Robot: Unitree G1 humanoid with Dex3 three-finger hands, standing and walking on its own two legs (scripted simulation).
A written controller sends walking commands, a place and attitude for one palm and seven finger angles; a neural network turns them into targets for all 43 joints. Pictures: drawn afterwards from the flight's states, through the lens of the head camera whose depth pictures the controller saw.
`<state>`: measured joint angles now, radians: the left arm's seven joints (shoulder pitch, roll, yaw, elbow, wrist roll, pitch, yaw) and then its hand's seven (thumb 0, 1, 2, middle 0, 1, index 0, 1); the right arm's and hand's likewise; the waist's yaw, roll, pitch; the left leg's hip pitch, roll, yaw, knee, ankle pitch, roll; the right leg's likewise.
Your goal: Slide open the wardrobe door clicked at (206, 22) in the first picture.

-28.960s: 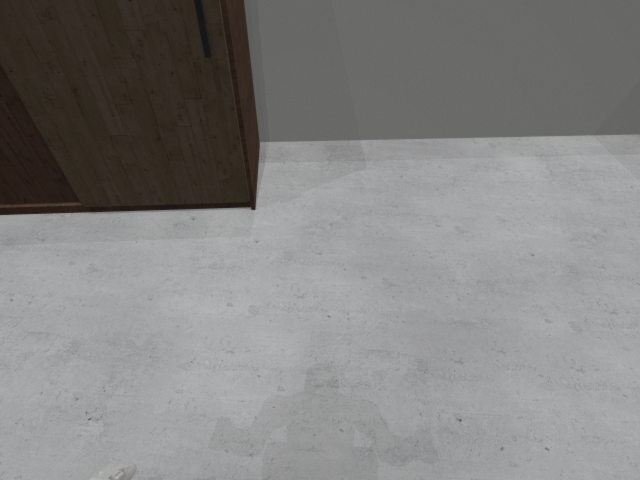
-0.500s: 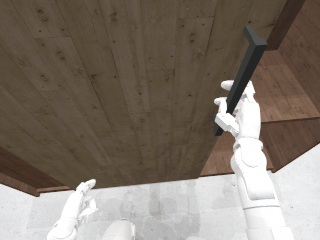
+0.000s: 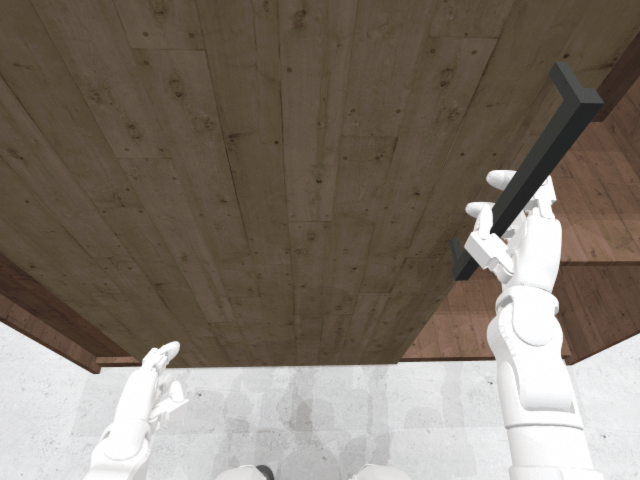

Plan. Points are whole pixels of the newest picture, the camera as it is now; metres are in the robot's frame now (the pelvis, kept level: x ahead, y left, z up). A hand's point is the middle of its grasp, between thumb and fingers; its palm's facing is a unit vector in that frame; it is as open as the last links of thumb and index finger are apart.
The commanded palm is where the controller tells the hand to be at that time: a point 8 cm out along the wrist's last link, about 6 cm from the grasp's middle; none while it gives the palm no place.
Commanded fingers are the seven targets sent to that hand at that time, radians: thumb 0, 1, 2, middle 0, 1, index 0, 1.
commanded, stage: step sideways, sliding the door along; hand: right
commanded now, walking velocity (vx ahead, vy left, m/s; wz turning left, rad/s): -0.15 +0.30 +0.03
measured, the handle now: (499, 197) +0.41 -0.21 +0.12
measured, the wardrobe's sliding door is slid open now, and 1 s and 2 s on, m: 0.56 0.58 0.57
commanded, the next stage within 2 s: stop walking and hold the door there in 0.24 s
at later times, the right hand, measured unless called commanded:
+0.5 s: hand (465, 236) +0.36 -0.16 +0.11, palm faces +0.30 +0.94 -0.16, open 6.0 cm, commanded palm +0.32 -0.18 +0.09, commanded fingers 0.00 -0.90 -0.90 0.45 1.40 0.45 1.40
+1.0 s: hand (468, 237) +0.36 -0.16 +0.11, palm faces +0.26 +0.95 -0.18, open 5.9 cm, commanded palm +0.32 -0.19 +0.09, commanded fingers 0.00 -0.90 -0.90 0.45 1.40 0.45 1.40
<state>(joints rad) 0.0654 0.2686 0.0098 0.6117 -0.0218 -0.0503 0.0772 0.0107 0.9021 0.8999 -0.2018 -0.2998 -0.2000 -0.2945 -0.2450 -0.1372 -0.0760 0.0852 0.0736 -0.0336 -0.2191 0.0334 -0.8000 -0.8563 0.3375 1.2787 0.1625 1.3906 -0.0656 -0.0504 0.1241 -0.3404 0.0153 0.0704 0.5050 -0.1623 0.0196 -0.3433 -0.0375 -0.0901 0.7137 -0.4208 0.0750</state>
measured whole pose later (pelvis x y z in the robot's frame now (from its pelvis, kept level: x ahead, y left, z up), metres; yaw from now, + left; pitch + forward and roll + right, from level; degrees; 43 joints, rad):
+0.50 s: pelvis -0.01 +0.06 +0.01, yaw +6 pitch -1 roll +3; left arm 0.09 0.15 -0.05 0.54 -0.01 -0.06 0.01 0.01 0.90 0.90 -0.21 -0.30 -0.21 -0.30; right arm -0.25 -0.32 -0.21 0.25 0.10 -0.01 -0.13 0.00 -0.75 -0.85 0.36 1.25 0.25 1.38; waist -0.08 -0.05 0.10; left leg -0.25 0.00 0.08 0.46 -0.08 -0.01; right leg -0.18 -0.21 -0.18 0.50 -0.27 0.07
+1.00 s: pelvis -0.03 +0.03 +0.01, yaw +10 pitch -2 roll +2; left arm 0.33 0.23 -0.03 0.73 -0.01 -0.04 0.09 0.01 0.90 0.90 -0.20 -0.30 -0.20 -0.29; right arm -0.27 -0.34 -0.24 0.52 0.07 -0.01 -0.18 0.00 -0.76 -0.81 0.30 1.26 0.28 1.38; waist 0.03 -0.03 -0.08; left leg -0.24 0.02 0.06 0.55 -0.36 -0.01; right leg -0.23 -0.04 -0.16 0.48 -0.22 -0.06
